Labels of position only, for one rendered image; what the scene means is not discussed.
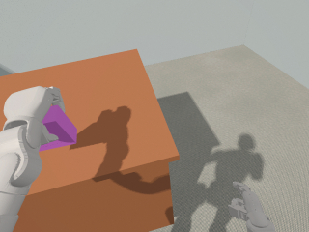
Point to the left robot hand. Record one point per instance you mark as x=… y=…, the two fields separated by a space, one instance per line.
x=35 y=102

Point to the robot right forearm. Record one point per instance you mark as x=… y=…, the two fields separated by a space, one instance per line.
x=257 y=221

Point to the right robot hand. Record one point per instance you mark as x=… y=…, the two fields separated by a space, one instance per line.
x=240 y=208

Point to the robot left forearm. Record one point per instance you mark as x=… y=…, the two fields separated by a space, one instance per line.
x=20 y=165

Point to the sponge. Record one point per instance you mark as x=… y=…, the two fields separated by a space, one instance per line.
x=58 y=123

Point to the table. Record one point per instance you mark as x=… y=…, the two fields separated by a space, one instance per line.
x=116 y=177

